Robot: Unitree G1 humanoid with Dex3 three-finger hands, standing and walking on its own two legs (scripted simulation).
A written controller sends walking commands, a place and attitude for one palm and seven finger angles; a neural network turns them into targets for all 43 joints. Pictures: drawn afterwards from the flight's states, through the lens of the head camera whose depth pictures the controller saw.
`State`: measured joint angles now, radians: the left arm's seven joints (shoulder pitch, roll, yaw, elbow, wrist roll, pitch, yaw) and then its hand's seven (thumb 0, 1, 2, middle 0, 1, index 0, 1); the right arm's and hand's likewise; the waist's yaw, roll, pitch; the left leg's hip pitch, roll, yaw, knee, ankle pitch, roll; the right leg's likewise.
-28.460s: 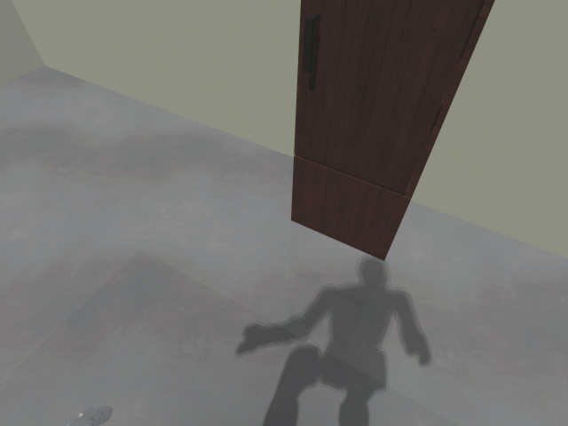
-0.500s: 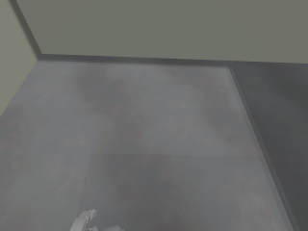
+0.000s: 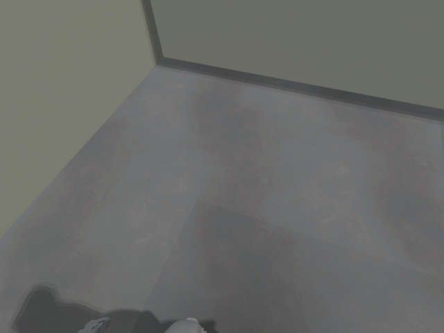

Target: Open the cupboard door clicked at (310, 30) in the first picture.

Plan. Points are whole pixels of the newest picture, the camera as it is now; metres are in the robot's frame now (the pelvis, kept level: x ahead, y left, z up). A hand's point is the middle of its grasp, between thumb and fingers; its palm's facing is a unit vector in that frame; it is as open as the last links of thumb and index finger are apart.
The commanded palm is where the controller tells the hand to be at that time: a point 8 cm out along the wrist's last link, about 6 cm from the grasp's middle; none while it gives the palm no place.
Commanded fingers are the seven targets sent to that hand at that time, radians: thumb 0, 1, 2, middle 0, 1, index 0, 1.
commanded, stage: turn to face it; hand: left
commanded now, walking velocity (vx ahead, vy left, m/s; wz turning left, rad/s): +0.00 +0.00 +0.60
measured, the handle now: out of the picture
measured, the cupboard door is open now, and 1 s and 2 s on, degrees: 41 41 41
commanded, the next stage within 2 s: none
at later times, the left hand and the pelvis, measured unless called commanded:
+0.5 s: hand out of the picture +0.01 +0.21 -0.16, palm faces +0.37 -0.89 -0.25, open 7.4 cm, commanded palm none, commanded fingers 0.00 0.90 0.90 -0.20 -0.30 -0.20 -0.30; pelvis +0.02 -0.01 +0.01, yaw +19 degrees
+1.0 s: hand out of the picture -0.02 +0.15 -0.17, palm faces +0.61 -0.77 -0.20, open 7.4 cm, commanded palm none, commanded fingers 0.00 0.90 0.90 -0.20 -0.30 -0.20 -0.30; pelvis +0.04 -0.04 +0.00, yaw +38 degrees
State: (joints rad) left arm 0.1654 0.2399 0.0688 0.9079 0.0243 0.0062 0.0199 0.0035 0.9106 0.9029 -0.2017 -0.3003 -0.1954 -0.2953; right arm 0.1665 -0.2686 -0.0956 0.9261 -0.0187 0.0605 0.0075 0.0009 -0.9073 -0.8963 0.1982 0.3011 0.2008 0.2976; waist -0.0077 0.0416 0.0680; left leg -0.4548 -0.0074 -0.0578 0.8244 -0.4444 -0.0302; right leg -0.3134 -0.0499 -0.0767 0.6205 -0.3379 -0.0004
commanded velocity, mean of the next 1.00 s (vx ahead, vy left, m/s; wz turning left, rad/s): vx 0.00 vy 0.00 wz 0.60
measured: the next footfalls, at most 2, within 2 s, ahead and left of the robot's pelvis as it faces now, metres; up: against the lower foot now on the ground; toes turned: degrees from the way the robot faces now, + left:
left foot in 0.32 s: +0.03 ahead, +0.11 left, +0.00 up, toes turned +20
right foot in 0.66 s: +0.13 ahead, -0.14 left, +0.00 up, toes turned +21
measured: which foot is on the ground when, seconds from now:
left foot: up 0.00-0.30, down 0.32-0.66, up 0.68-1.00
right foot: down 0.00-0.32, up 0.34-0.64, down 0.66-1.00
